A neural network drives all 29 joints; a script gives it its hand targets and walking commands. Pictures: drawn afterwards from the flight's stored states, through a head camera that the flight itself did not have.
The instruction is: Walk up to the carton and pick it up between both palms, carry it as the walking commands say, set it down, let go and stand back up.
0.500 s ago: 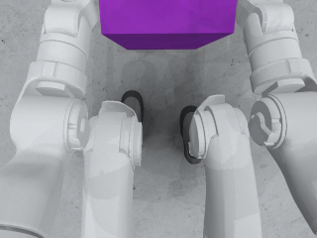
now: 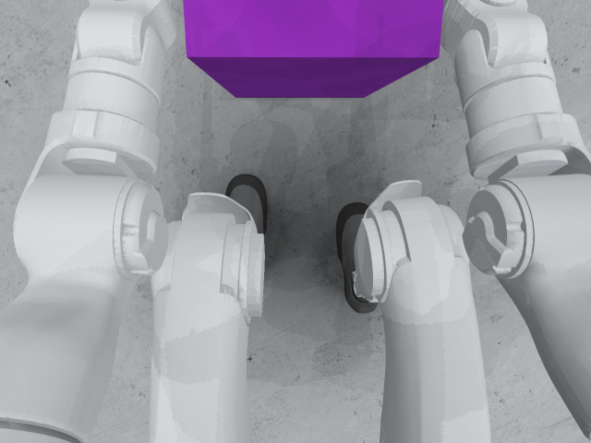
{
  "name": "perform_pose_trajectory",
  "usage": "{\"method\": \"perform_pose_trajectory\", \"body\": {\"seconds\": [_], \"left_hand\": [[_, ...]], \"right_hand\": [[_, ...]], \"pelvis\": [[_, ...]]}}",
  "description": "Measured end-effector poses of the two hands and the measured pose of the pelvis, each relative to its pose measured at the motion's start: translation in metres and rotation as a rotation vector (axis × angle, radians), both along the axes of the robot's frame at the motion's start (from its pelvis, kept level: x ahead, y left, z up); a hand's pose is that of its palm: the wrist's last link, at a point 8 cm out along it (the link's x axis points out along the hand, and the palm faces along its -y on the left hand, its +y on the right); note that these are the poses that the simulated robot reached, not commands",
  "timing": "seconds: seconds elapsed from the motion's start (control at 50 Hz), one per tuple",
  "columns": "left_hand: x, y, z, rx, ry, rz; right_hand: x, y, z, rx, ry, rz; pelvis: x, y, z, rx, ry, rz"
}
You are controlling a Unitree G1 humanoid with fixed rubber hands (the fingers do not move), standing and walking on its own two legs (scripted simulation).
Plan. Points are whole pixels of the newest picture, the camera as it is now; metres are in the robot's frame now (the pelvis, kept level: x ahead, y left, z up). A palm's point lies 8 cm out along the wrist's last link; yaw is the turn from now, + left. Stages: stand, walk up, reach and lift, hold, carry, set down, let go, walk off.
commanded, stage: set down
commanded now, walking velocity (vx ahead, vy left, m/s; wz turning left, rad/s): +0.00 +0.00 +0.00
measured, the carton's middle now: out of the picture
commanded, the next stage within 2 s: none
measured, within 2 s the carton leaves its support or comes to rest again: rests again in 0.80 s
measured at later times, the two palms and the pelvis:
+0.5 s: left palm out of the picture +0.56 +0.15 -0.16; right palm out of the picture +0.55 -0.15 -0.16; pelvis +0.01 +0.00 +0.00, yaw +0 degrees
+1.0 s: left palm out of the picture +0.55 +0.16 -0.19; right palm out of the picture +0.54 -0.16 -0.19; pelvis +0.02 +0.00 +0.00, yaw +0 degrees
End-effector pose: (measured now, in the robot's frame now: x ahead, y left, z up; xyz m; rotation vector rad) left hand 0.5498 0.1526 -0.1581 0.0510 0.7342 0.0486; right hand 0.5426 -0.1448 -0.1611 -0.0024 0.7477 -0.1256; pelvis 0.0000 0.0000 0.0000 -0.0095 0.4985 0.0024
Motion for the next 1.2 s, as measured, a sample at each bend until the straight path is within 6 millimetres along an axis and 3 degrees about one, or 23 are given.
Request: {"method": "perform_pose_trajectory", "body": {"seconds": [0.74,0.96,1.2], "left_hand": [[0.008,0.002,-0.003,0.004,-0.015,-0.016],[0.000,0.001,-0.032,-0.013,0.057,0.071],[0.004,0.023,-0.035,0.009,0.024,0.128]], "right_hand": [[0.003,-0.004,-0.005,0.054,-0.044,-0.011],[0.000,-0.012,-0.023,0.005,-0.020,-0.044],[-0.013,-0.039,-0.044,-0.077,0.022,-0.041]], "pelvis": [[0.010,-0.002,0.000,0.005,0.054,-0.006],[0.017,-0.001,0.002,0.005,0.071,-0.008],[0.015,-0.002,0.002,0.007,0.061,-0.014]]}}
